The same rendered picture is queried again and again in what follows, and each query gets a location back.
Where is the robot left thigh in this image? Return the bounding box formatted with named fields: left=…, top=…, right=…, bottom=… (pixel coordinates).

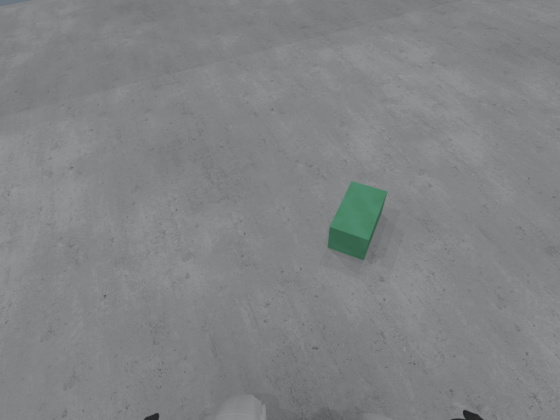
left=211, top=394, right=266, bottom=420

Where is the carton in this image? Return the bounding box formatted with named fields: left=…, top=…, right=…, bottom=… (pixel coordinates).
left=328, top=181, right=387, bottom=261

